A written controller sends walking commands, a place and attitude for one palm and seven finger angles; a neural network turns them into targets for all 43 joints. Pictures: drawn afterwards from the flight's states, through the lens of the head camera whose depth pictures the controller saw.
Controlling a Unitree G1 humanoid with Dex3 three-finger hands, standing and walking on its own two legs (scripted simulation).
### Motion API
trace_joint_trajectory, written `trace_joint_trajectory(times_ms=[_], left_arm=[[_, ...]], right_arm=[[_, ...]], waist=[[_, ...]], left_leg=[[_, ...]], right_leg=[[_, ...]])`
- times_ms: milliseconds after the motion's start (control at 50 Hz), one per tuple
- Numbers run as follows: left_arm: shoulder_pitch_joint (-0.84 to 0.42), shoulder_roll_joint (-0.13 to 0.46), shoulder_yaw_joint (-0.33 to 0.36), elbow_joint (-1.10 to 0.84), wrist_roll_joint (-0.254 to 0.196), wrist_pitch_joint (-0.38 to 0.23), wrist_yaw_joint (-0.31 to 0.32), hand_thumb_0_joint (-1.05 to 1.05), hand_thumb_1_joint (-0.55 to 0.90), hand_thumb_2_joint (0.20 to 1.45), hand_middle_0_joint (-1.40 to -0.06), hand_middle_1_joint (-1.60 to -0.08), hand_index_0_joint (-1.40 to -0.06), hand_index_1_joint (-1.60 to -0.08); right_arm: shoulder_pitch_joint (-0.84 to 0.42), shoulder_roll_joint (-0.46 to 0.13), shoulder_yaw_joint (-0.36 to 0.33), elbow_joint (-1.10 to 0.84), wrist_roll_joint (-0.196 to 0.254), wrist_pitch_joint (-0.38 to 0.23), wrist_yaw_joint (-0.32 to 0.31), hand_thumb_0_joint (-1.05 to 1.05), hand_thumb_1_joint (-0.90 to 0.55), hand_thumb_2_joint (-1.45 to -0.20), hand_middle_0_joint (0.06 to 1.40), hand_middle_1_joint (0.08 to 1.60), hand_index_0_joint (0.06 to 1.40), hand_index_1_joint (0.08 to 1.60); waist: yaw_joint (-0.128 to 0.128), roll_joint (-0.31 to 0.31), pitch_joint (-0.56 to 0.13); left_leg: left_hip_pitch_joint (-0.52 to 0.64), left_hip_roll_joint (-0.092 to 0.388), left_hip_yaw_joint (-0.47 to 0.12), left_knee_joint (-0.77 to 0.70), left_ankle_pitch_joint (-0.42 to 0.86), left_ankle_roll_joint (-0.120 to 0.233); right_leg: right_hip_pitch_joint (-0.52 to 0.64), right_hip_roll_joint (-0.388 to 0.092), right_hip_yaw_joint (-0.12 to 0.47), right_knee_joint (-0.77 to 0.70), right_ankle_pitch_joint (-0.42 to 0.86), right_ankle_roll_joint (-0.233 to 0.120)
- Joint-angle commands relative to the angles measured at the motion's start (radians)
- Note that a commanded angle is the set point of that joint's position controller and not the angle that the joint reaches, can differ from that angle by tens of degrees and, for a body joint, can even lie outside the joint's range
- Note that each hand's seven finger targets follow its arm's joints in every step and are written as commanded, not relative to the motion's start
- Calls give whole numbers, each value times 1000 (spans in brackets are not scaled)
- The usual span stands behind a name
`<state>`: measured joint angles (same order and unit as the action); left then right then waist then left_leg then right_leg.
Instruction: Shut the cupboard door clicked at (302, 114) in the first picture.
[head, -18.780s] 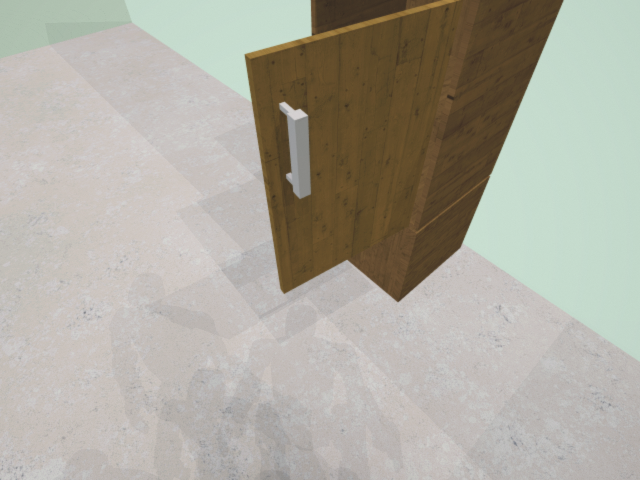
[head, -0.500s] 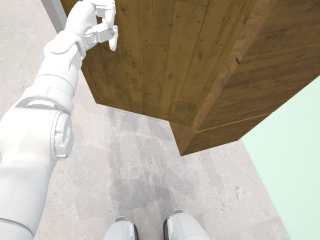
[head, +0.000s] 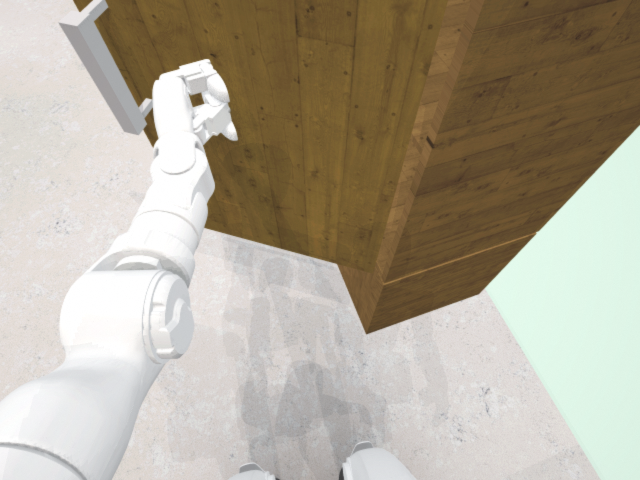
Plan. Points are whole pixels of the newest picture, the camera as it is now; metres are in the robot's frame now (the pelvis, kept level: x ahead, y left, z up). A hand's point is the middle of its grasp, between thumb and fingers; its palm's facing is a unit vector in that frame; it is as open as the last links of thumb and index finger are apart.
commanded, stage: pull the fist back off the door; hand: left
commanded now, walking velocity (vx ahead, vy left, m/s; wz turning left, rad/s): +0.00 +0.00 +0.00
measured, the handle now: (117, 71) +0.63 +0.17 +0.13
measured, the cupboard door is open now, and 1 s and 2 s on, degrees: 54 54 54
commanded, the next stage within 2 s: draw the hand back to the body in 0.44 s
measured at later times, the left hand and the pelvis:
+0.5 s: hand (225, 150) +0.46 +0.04 +0.14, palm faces +0.00 -1.00 -0.06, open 3.1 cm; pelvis -0.01 -0.01 +0.01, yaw +2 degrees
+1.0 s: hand (121, 224) +0.37 +0.13 +0.16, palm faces +0.02 -1.00 +0.01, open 3.1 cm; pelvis +0.00 +0.02 +0.03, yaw +1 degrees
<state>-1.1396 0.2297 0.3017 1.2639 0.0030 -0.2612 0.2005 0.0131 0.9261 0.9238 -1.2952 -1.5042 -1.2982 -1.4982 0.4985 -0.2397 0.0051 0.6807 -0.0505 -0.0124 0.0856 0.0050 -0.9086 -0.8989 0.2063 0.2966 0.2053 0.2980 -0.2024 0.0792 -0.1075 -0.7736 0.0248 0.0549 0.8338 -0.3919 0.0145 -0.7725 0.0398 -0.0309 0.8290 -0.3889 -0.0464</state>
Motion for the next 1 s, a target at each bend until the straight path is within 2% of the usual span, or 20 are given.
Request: trace_joint_trajectory(times_ms=[0, 80, 100, 120, 140, 200, 240, 280, 300, 340, 420, 520, 540, 600, 680, 720, 800, 840, 920, 980], left_arm=[[-481, 135, -27, -371, -53, -145, -33, 0, 900, 900, -1300, -1500, -1300, -1500], [-261, 105, -55, -255, -5, -139, -31, 0, 900, 900, -1300, -1500, -1300, -1500], [-202, 111, -50, -235, 5, -122, -34, 0, 900, 900, -1300, -1500, -1300, -1500], [-184, 69, -87, -228, 2, -100, -41, 0, 900, 900, -1300, -1500, -1300, -1500], [-175, 76, -77, -223, -9, -79, -47, 0, 900, 900, -1300, -1500, -1300, -1500], [-238, 49, -96, -340, -59, -70, -60, 0, 900, 900, -1300, -1500, -1300, -1500], [-288, 28, -112, -480, -93, -116, -63, 0, 900, 900, -1300, -1500, -1300, -1500], [-320, -2, -155, -609, -98, -173, -60, 0, 900, 900, -1300, -1500, -1300, -1500], [-341, -14, -181, -650, -89, -197, -54, 0, 900, 900, -1300, -1500, -1300, -1500], [-267, -49, -226, -647, -65, -212, -50, 0, 900, 900, -1300, -1500, -1300, -1500], [-258, -58, -245, -463, -36, -127, -32, 0, 900, 900, -1300, -1500, -1300, -1500], [-268, 3, -135, -296, -92, -17, -7, 0, 900, 900, -1300, -1500, -1300, -1500], [-286, 34, -100, -305, -102, -23, -1, 0, 900, 900, -1300, -1500, -1300, -1500], [-151, 154, 23, -430, -97, -109, -10, 0, 900, 900, -1300, -1500, -1300, -1500], [89, 125, -48, -608, -26, -188, -65, 0, 900, 900, -1300, -1500, -1300, -1500], [202, 50, -127, -705, -35, -151, -111, 0, 900, 900, -1300, -1500, -1300, -1500], [220, -55, -236, -928, -165, 11, -201, 0, 900, 900, -1300, -1500, -1300, -1500], [208, -47, -234, -1042, -207, 67, -211, 0, 900, 900, -1300, -1500, -1300, -1500], [290, 1, -220, -1217, -177, 87, -177, 0, 900, 900, -1300, -1500, -1300, -1500], [435, 24, -207, -1213, -152, 126, -166, 0, 900, 900, -1245, -1440, -1245, -1440]], right_arm=[[130, -164, -70, -70, 13, -28, -22, 0, -900, -900, 200, 300, 200, 300], [115, -158, -72, -54, 18, -21, -11, 0, -900, -900, 200, 300, 200, 300], [108, -160, -74, -59, 24, -13, -11, 0, -900, -900, 200, 300, 200, 300], [90, -157, -70, -69, 31, -7, -10, 0, -900, -900, 200, 300, 200, 300], [76, -159, -72, -74, 37, -2, -13, 0, -900, -900, 200, 300, 200, 300], [36, -154, -72, -92, 50, 5, -28, 0, -900, -900, 200, 300, 200, 300], [-2, -143, -71, -104, 52, -9, -36, 0, -900, -900, 200, 300, 200, 300], [-33, -133, -70, -108, 54, -29, -43, 0, -900, -900, 200, 300, 200, 300], [-29, -132, -73, -97, 51, -35, -46, 0, -900, -900, 200, 300, 200, 300], [-48, -128, -75, -87, 53, -48, -44, 0, -900, -900, 200, 300, 200, 300], [-54, -133, -69, -55, 63, -36, -51, 0, -900, -900, 200, 300, 200, 300], [-84, -143, -45, -66, 68, -19, -66, 0, -900, -900, 200, 300, 200, 300], [-86, -143, -42, -71, 64, -20, -68, 0, -900, -900, 200, 300, 200, 300], [-96, -137, -40, -111, 50, -26, -68, 0, -900, -900, 200, 300, 200, 300], [-99, -122, -50, -153, 49, -32, -48, 0, -900, -900, 200, 300, 200, 300], [-119, -126, -61, -177, 65, -28, -41, 0, -900, -900, 200, 300, 200, 300], [-190, -135, -67, -208, 109, -28, -70, 0, -900, -900, 200, 300, 200, 300], [-236, -131, -58, -206, 119, -44, -94, 0, -900, -900, 200, 300, 200, 300], [-287, -115, -35, -201, 115, -79, -116, 0, -900, -900, 200, 300, 200, 300], [-318, -112, -22, -201, 113, -82, -114, 0, -900, -900, 200, 300, 200, 300]], waist=[[27, -99, -518], [34, -175, -339], [56, -150, -313], [46, -162, -297], [55, -170, -289], [60, -150, -304], [72, -113, -377], [74, -62, -438], [61, -71, -450], [67, -68, -443], [32, -167, -310], [51, -216, -240], [59, -203, -252], [147, -166, -403], [187, -106, -446], [181, -131, -429], [148, -189, -318], [154, -143, -258], [181, -43, -206], [204, -63, -165]], left_leg=[[324, -49, -45, -68, 374, 25], [232, -56, -24, -89, 281, 34], [222, -62, -15, -98, 258, 33], [224, -63, -13, -107, 251, 35], [221, -64, -8, -111, 228, 34], [274, -69, -10, -129, 220, 36], [333, -71, -14, -126, 256, 35], [408, -69, -21, -113, 307, 34], [437, -63, -29, -108, 324, 34], [459, -57, -35, -105, 327, 31], [381, -54, -38, -133, 209, 33], [302, -64, -43, -164, 148, 28], [293, -66, -43, -160, 153, 28], [309, -68, -35, -158, 265, 27], [372, -56, -10, -155, 389, 26], [424, -43, -3, -168, 426, 28], [500, -33, -8, -220, 349, 36], [536, -31, -17, -244, 306, 40], [603, -23, -53, -281, 292, 34], [589, -23, -61, -312, 267, 24]], right_leg=[[376, 16, 35, -134, 549, 43], [353, -2, 49, -168, 522, 60], [366, -6, 57, -180, 504, 61], [364, -11, 57, -188, 503, 63], [370, -17, 65, -204, 481, 69], [398, -19, 76, -228, 467, 70], [434, -17, 74, -213, 508, 62], [432, -12, 64, -186, 549, 51], [415, -11, 55, -176, 549, 50], [375, -8, 45, -164, 526, 49], [321, -20, 47, -208, 391, 67], [346, -25, 56, -245, 305, 58], [358, -26, 60, -240, 313, 55], [501, -31, 64, -181, 471, 44], [523, -25, 47, -140, 593, 33], [517, -19, 34, -159, 618, 36], [518, -11, 23, -259, 504, 50], [494, -8, 20, -295, 427, 45], [454, -9, -4, -297, 331, 28], [470, -13, -9, -301, 286, 20]])
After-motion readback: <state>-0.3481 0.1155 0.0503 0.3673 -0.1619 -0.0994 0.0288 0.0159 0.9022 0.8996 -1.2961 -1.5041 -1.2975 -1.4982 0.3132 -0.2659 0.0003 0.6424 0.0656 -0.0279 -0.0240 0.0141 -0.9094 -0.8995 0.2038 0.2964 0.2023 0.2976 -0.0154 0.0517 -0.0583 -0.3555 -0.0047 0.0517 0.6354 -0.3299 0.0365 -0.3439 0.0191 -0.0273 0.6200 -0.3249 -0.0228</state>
